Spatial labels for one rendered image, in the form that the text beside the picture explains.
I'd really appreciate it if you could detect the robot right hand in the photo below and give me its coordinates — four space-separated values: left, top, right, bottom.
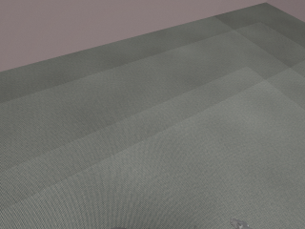
230 218 253 229

